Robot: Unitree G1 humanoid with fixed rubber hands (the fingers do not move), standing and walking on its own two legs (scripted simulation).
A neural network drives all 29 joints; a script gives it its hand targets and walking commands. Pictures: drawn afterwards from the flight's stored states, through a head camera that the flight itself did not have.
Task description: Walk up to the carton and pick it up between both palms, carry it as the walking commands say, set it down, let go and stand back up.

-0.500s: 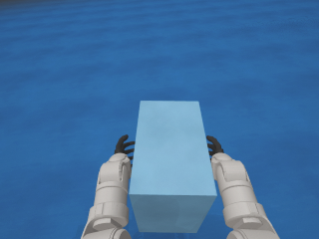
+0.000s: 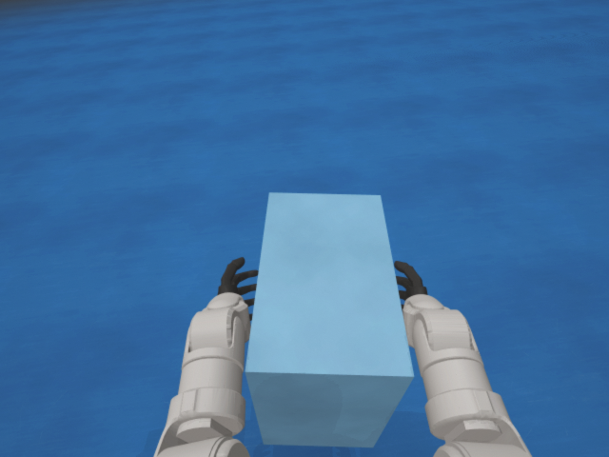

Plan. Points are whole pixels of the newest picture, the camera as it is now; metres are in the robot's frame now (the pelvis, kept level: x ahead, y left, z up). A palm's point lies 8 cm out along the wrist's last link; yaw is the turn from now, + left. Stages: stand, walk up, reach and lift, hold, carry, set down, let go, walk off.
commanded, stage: carry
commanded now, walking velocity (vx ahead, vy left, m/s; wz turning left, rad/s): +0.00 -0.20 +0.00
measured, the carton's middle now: (321, 321) +0.32 +0.00 +0.00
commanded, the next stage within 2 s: none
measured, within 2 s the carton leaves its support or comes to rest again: neither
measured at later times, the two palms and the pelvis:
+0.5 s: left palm (202, 298) +0.28 +0.15 +0.11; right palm (412, 294) +0.28 -0.11 +0.11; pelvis -0.01 +0.01 +0.00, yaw +1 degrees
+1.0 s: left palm (220, 324) +0.25 +0.12 +0.10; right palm (439, 324) +0.25 -0.14 +0.10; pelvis -0.03 -0.01 +0.00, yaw +0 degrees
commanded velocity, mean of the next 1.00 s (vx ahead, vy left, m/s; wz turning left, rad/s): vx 0.00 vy -0.20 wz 0.00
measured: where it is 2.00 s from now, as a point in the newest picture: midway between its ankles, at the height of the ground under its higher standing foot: outside the picture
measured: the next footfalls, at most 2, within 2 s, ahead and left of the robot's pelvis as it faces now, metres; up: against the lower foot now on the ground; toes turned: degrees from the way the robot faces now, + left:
left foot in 1.64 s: -0.02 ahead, +0.08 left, +0.00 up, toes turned +6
right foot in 1.84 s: +0.02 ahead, -0.19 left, +0.00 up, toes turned -6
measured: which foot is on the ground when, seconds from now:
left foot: down 0.00-1.00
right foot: down 0.00-1.00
